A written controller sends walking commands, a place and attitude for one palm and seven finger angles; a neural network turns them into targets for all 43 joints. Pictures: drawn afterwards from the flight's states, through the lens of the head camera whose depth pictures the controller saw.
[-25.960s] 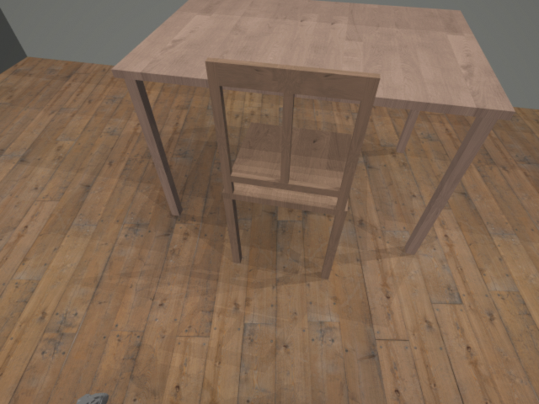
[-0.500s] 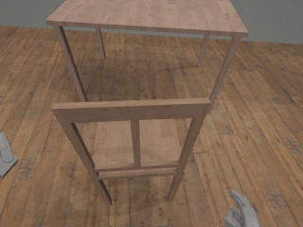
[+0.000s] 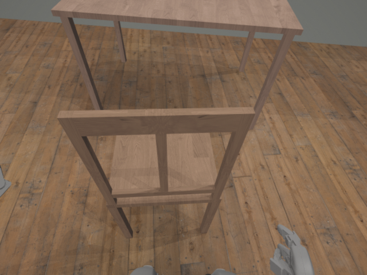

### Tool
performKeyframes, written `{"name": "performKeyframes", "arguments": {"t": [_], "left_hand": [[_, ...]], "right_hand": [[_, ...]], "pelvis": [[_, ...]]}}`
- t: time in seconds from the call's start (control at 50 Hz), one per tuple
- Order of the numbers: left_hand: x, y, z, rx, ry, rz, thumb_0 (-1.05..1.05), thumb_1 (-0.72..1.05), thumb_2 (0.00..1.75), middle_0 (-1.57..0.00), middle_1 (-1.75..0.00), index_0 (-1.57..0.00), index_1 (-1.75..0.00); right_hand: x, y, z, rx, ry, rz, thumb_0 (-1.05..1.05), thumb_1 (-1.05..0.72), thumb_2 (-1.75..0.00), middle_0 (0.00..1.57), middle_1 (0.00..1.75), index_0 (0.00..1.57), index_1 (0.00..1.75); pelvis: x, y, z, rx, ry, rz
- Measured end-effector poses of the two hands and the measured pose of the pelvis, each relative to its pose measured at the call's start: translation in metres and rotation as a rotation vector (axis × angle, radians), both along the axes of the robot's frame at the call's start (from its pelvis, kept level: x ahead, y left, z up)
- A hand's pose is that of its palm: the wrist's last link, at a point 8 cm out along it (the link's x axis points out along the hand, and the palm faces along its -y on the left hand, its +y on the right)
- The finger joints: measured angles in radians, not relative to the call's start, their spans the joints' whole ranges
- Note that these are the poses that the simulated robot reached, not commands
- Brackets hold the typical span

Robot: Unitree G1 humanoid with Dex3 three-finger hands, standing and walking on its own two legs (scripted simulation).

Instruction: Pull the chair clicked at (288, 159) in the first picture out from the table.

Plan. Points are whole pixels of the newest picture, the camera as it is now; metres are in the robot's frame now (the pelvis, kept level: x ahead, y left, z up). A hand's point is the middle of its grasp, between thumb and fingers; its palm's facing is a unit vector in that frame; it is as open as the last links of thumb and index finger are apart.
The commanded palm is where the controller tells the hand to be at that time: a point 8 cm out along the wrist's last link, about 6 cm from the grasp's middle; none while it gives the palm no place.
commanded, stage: step back with the hand held close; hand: left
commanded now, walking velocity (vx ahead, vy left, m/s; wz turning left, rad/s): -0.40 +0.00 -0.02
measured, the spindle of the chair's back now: (162, 165) +0.40 +0.08 -0.07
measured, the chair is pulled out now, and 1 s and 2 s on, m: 0.59 0.59 0.59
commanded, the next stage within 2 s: stop stepping back and stand still in 0.58 s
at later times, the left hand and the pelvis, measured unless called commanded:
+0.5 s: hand (10, 211) +0.17 +0.23 +0.20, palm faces +0.38 -0.80 -0.46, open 7.4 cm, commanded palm +0.11 +0.28 +0.20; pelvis -0.05 -0.02 +0.01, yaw -2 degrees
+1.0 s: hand out of the picture +0.03 +0.21 +0.19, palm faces +0.42 -0.79 -0.45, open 7.4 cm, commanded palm -0.02 +0.25 +0.20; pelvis -0.16 -0.05 +0.02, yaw +0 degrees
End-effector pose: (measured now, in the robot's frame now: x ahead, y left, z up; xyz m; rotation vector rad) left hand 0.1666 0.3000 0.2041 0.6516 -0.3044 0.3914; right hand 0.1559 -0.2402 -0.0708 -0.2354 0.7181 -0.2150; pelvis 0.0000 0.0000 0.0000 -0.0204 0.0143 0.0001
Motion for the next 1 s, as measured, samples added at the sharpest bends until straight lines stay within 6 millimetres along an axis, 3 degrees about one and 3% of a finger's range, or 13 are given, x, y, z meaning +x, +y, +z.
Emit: {"name": "performKeyframes", "arguments": {"t": [0.16,0.36,0.52,0.66,0.82,0.9,1.0], "left_hand": [[-0.009,-0.017,0.003,-0.053,-0.061,-0.022,0.01,0.89,0.9,-0.21,-0.3,-0.21,-0.3],[-0.024,0.009,-0.003,-0.058,0.001,-0.001,0.01,0.89,0.9,-0.21,-0.3,-0.21,-0.3],[-0.038,-0.036,0.009,-0.053,-0.023,-0.119,0.01,0.89,0.9,-0.2,-0.3,-0.21,-0.3],[-0.071,-0.078,0.013,0.011,0.077,-0.203,0.01,0.89,0.9,-0.21,-0.3,-0.21,-0.3],[-0.117,-0.057,-0.006,-0.05,0.142,-0.047,0.01,0.88,0.9,-0.21,-0.3,-0.22,-0.3],[-0.144,-0.052,-0.012,-0.12,0.09,-0.031,0.01,0.89,0.9,-0.21,-0.3,-0.21,-0.3],[-0.174,-0.05,-0.001,-0.103,0.01,-0.019,0.01,0.89,0.9,-0.21,-0.3,-0.21,-0.3]], "right_hand": [[0.0,-0.005,-0.004,0.004,0.022,0.031,0.01,-0.9,-0.9,0.21,0.3,0.2,0.3],[-0.019,0.005,0.013,-0.019,0.021,0.018,0.01,-0.9,-0.9,0.2,0.3,0.2,0.3],[-0.04,0.004,0.008,0.045,-0.002,0.084,0.01,-0.9,-0.9,0.21,0.3,0.2,0.3],[-0.085,-0.036,0.002,0.085,0.016,0.009,0.01,-0.9,-0.9,0.21,0.3,0.21,0.3],[-0.145,-0.077,0.016,-0.017,0.041,-0.103,0.01,-0.9,-0.9,0.2,0.3,0.2,0.3],[-0.169,-0.079,0.023,-0.05,0.044,-0.094,0.01,-0.91,-0.9,0.2,0.3,0.2,0.3],[-0.185,-0.063,0.025,-0.023,-0.009,-0.045,0.01,-0.91,-0.9,0.2,0.3,0.2,0.3]], "pelvis": [[-0.005,-0.006,0.001,0.008,0.003,0.011],[-0.02,0.002,0.01,-0.019,0.017,0.014],[-0.052,-0.021,0.012,-0.011,0.032,-0.049],[-0.093,-0.046,0.014,-0.017,0.023,-0.053],[-0.12,-0.048,0.018,0.023,0.021,-0.03],[-0.139,-0.046,0.017,0.023,-0.02,-0.014],[-0.157,-0.046,0.017,0.011,-0.047,-0.003]]}}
